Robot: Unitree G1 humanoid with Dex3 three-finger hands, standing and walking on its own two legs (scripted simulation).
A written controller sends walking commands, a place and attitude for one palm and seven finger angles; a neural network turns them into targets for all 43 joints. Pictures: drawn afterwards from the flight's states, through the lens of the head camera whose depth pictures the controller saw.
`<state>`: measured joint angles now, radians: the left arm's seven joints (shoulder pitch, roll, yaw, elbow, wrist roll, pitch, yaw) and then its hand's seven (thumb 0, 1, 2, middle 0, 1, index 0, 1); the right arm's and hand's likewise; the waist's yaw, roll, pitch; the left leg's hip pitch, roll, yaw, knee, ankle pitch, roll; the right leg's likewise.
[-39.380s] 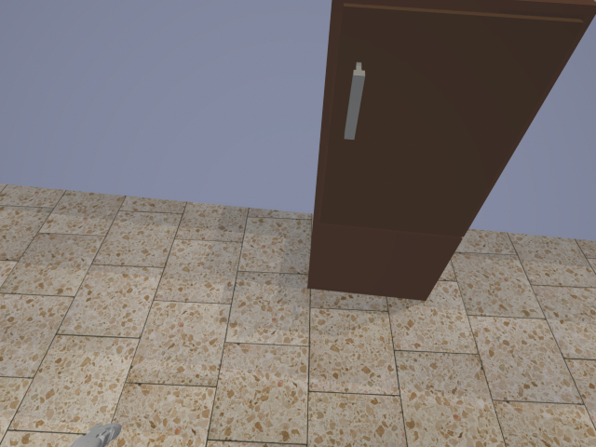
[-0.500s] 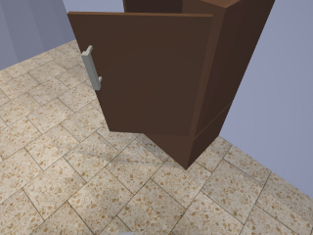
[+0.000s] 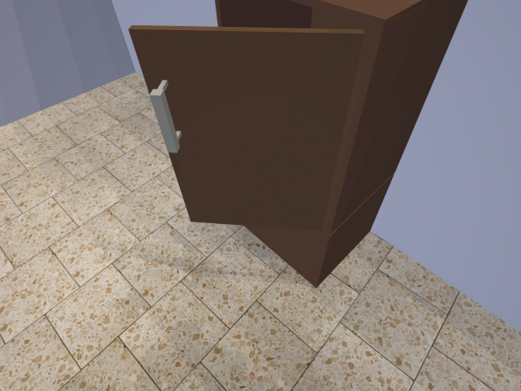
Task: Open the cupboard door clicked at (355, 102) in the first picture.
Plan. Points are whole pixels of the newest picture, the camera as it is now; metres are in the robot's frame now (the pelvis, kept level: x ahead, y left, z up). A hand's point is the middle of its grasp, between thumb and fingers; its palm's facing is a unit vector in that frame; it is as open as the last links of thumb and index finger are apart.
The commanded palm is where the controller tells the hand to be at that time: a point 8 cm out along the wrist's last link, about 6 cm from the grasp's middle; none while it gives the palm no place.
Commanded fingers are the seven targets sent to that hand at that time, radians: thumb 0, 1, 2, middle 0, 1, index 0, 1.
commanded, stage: look again from close up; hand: left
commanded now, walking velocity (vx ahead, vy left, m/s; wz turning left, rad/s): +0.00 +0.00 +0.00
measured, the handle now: (168, 117) +0.62 +0.23 +0.08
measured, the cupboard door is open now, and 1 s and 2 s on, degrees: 40 40 40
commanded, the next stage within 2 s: shuffle to correct the standing spot in 0.26 s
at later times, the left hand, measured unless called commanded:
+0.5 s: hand out of the picture +0.03 +0.16 -0.17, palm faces -0.01 -0.98 -0.21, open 7.4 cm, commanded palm none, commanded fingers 0.00 0.90 0.90 -0.20 -0.30 -0.20 -0.30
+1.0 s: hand (167, 385) +0.16 +0.19 -0.17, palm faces +0.03 -0.97 -0.25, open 7.4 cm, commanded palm none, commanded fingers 0.00 0.90 0.90 -0.20 -0.30 -0.20 -0.30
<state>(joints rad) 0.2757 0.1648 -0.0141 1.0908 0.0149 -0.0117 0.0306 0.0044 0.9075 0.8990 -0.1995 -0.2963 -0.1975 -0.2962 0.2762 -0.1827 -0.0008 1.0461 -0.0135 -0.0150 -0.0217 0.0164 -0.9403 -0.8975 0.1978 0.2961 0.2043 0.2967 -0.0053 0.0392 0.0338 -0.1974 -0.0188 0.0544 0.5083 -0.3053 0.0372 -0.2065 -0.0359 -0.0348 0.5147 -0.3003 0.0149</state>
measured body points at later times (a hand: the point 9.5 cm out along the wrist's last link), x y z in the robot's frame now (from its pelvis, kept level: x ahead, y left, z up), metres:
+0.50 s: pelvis +0.01 -0.02 +0.00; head +0.03 -0.02 +0.45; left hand +0.03 +0.22 -0.15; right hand +0.03 -0.25 -0.16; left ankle -0.02 +0.09 -0.74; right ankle -0.02 -0.13 -0.74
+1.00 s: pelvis +0.09 +0.00 -0.01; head +0.13 -0.02 +0.43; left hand +0.16 +0.24 -0.15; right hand +0.04 -0.22 -0.18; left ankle -0.02 +0.09 -0.71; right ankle +0.10 -0.09 -0.74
